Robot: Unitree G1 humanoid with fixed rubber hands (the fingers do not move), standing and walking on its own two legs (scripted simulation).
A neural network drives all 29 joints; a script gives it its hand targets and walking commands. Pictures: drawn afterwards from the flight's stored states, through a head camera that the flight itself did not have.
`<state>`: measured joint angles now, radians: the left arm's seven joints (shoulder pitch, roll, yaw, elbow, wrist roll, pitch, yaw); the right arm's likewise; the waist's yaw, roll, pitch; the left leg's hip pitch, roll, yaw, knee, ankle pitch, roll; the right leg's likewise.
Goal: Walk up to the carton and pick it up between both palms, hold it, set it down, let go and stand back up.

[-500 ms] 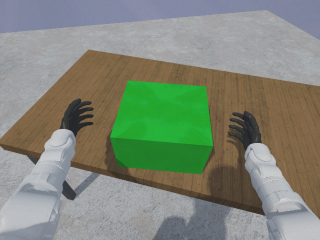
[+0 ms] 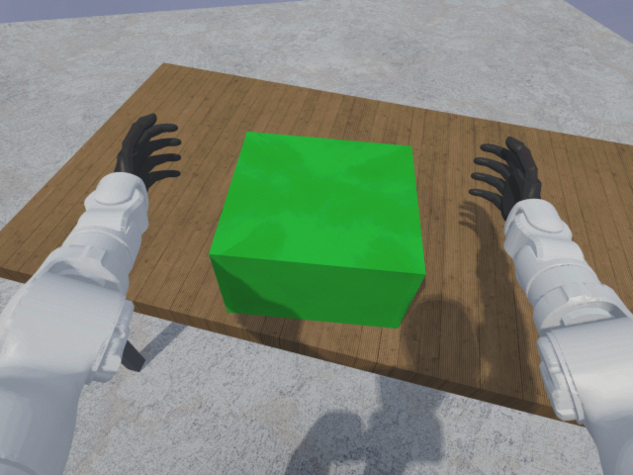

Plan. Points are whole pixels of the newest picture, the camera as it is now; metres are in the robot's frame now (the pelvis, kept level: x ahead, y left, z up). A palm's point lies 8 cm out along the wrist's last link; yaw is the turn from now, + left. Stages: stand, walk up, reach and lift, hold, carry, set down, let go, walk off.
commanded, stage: reach and lift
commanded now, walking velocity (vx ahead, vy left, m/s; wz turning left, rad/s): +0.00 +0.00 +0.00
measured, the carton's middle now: (320, 228) +0.50 +0.00 -0.03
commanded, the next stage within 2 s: none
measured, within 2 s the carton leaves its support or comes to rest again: neither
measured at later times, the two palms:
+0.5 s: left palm (148, 204) +0.47 +0.25 +0.06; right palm (490, 217) +0.46 -0.24 +0.06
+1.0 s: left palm (169, 218) +0.47 +0.23 +0.01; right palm (469, 237) +0.46 -0.23 +0.01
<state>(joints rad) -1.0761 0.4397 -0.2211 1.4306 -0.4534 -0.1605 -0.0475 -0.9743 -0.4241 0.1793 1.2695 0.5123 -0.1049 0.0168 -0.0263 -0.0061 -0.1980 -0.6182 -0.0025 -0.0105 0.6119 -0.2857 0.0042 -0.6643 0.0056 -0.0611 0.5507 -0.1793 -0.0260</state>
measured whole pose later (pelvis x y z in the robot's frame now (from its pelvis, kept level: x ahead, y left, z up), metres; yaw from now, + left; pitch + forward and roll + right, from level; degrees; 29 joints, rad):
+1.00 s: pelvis -0.01 +0.00 -0.05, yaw +0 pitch +32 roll -1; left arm -1.16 0.40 -0.25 1.63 -0.47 -0.43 -0.05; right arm -1.06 -0.33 0.16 1.42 0.48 -0.34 0.00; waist -0.04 0.00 -0.30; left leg -1.08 0.00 -0.01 0.90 -0.38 0.00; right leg -1.12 0.00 -0.06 0.83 -0.27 -0.03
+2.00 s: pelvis +0.00 +0.00 -0.03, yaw +1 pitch +29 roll -1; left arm -1.12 0.27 -0.07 1.64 -0.25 -0.50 0.00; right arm -1.04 -0.22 -0.02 1.48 0.26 -0.42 -0.07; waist -0.03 0.02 -0.27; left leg -0.96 0.00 -0.02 0.81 -0.35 0.00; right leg -0.99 0.00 -0.08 0.73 -0.24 -0.03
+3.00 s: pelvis +0.03 +0.01 +0.00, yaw +1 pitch +23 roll -2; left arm -0.92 0.18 0.32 1.49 0.08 -0.63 -0.01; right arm -0.83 -0.12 -0.56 1.30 -0.29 -0.60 -0.05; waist -0.03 0.04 -0.13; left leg -0.68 0.00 -0.01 0.54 -0.27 0.02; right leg -0.69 0.00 -0.09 0.44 -0.16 -0.01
